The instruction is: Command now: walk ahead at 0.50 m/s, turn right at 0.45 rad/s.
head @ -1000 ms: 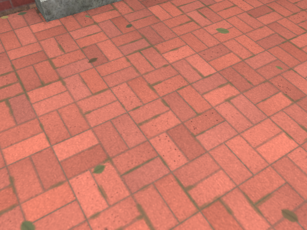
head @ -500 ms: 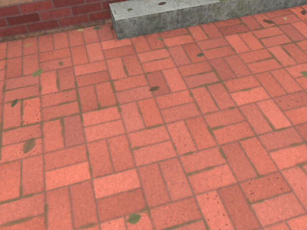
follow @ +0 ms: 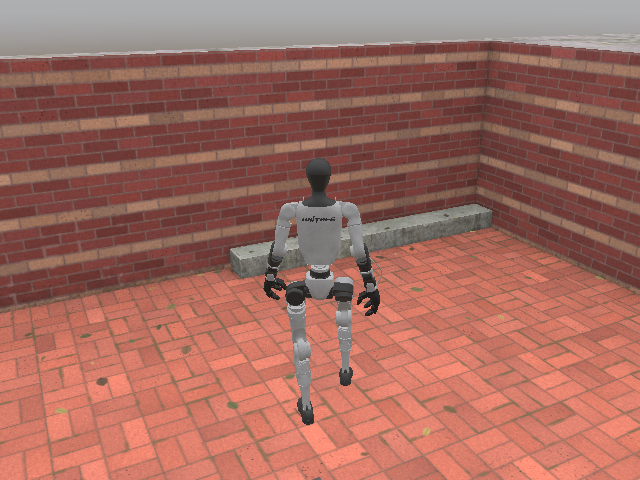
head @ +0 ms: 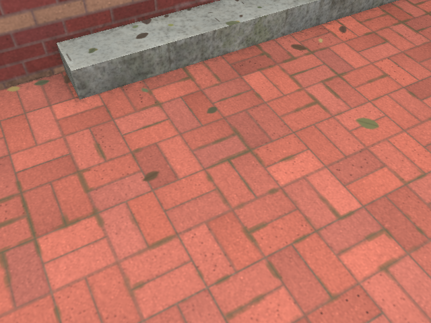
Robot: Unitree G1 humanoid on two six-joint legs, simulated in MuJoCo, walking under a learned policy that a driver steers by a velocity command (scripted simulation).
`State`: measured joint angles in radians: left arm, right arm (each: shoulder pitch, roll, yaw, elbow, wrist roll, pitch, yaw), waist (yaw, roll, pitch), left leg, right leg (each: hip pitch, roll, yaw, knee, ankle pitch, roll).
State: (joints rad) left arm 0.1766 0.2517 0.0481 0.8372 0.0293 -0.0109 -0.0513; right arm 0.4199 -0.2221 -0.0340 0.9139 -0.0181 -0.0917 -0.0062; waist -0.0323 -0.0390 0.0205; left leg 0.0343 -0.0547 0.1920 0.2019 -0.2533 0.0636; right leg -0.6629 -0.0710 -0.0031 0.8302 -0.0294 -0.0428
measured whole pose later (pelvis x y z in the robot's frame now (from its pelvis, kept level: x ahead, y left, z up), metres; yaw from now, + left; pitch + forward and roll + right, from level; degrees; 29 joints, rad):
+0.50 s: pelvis +0.26 -0.05 +0.00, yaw -15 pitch +0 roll +0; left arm 0.33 0.26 0.06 0.89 0.00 -0.04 0.00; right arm 0.14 -0.26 -0.03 0.79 -0.03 -0.03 0.00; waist 0.03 0.04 0.08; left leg -0.64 0.10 -0.02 0.86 -0.14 -0.03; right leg -0.10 0.14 0.04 0.30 -0.20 -0.12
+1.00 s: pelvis +0.36 -0.05 -0.01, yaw -17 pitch -2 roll +0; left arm 0.24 0.22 0.01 1.03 0.02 0.04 0.03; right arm 0.23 -0.21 0.00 0.95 -0.01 0.01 -0.02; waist 0.00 -0.02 0.04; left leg -0.29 -0.04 0.06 0.43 -0.12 0.07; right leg -0.18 0.00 0.05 0.50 -0.29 -0.01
